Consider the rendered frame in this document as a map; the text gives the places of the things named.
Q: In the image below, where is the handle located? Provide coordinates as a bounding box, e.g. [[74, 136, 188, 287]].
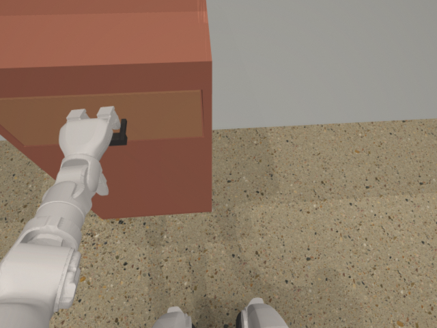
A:
[[109, 119, 127, 146]]

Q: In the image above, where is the robot right shin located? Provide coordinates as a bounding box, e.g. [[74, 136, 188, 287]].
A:
[[247, 298, 264, 307]]

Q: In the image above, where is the cabinet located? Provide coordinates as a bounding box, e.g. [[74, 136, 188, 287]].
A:
[[0, 0, 212, 219]]

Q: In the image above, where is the left robot forearm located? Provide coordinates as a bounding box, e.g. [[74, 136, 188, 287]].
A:
[[0, 154, 101, 279]]

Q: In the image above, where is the robot left shin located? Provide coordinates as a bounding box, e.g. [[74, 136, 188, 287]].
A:
[[167, 306, 184, 314]]

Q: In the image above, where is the robot shin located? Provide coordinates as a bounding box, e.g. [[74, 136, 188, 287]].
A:
[[247, 298, 264, 307], [167, 306, 184, 314]]

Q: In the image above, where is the left robot upper arm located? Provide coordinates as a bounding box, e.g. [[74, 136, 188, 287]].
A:
[[0, 243, 81, 328]]

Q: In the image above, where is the drawer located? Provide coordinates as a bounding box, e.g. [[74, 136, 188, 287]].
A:
[[0, 90, 202, 146]]

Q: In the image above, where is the robot left hand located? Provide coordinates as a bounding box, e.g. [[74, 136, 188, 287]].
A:
[[59, 106, 121, 195]]

